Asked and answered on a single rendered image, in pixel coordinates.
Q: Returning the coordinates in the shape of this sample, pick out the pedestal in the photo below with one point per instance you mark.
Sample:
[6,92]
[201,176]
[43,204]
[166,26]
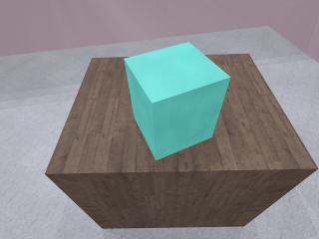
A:
[103,162]

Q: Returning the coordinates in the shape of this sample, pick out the carton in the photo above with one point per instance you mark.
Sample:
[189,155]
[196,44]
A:
[177,94]

